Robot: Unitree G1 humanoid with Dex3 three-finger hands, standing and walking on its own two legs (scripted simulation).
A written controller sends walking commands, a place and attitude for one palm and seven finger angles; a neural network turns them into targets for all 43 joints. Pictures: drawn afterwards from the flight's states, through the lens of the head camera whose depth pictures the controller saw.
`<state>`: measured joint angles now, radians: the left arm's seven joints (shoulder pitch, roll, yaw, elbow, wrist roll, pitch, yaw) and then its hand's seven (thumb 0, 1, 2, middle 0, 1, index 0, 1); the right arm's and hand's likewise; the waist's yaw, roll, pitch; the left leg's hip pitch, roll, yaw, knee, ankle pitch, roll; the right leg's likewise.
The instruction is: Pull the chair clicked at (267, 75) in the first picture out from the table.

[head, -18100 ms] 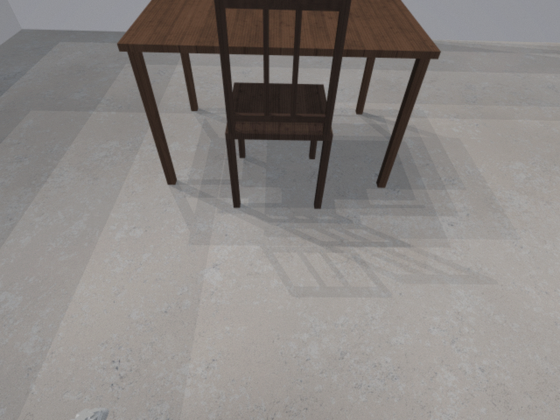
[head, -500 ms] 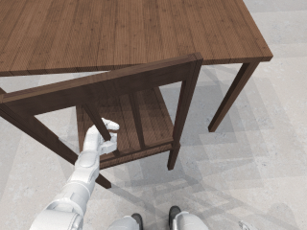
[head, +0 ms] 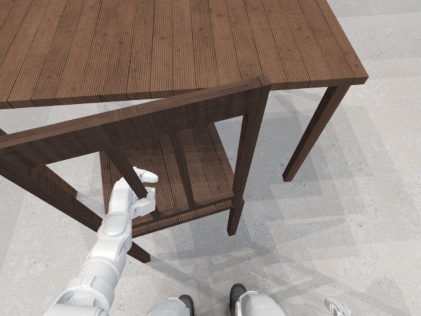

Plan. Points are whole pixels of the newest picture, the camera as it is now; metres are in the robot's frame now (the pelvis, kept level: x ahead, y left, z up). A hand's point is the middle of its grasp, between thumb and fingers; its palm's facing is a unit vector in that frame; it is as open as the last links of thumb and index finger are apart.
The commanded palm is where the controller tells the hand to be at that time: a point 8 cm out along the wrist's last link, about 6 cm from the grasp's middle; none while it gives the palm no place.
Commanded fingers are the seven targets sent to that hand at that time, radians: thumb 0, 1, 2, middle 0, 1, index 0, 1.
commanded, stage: stop walking, hand still on the chair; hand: left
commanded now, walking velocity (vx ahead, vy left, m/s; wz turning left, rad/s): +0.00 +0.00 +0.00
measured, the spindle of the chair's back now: (139, 189) +0.36 +0.16 -0.06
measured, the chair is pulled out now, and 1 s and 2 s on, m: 0.14 0.14 0.14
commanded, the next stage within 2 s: open the thumb and straighten the fingers in 0.74 s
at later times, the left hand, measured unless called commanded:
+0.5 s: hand (151, 201) +0.34 +0.13 -0.07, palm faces +0.07 -0.99 -0.15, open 5.3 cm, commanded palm +0.31 +0.18 -0.05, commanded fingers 0.00 0.90 0.90 -0.50 -1.45 -0.50 -1.45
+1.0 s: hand (149, 200) +0.34 +0.14 -0.07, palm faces +0.02 -0.99 -0.13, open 5.9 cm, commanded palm +0.32 +0.18 -0.05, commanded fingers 0.00 -0.19 0.38 -0.50 -1.45 -0.50 -1.45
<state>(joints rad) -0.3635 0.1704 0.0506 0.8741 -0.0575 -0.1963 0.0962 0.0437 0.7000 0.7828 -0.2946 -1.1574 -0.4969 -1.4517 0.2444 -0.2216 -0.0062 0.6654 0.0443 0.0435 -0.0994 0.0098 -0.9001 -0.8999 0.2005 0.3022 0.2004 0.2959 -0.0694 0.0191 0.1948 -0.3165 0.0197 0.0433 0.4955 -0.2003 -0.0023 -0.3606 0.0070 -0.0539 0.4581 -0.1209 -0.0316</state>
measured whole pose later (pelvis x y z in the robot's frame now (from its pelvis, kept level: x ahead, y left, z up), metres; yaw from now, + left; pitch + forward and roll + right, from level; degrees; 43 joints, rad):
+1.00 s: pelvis +0.07 +0.00 +0.00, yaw +2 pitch +5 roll +0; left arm -0.05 0.14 -0.02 0.59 -0.07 -0.08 0.06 0.05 0.57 0.72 -0.26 -1.22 -0.50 -1.45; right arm 0.25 -0.25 0.01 0.66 0.05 -0.03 -0.01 0.01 -0.90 -0.90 0.20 0.30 0.20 0.30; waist -0.07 0.02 0.00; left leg -0.32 0.01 0.01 0.55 -0.31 0.00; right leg -0.37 -0.01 -0.09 0.55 -0.27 -0.03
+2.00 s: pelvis +0.06 +0.00 -0.04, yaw +4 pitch +11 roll +0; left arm 0.28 0.16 -0.07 0.10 -0.07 0.13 0.05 -0.01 -0.54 0.20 -0.01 -0.01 0.00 -0.01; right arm 0.25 -0.27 0.02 0.51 0.05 -0.13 -0.03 0.01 -0.90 -0.90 0.20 0.30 0.20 0.30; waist -0.04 0.05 -0.08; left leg -0.60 0.00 -0.02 0.87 -0.46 0.00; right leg -0.63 -0.03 -0.11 0.85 -0.41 -0.03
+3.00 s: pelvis +0.05 +0.00 -0.06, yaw +4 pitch +11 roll -1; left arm 0.67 0.21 0.07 -0.32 -0.25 -0.28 -0.18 -0.01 -0.55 0.20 -0.01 -0.01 0.00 0.00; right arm 0.19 -0.20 -0.02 0.54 0.09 -0.20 -0.05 0.02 -0.90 -0.90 0.20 0.30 0.20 0.30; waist 0.01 0.07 -0.11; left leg -0.71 0.01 -0.04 1.05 -0.53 -0.01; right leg -0.73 -0.03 -0.13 1.02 -0.48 -0.04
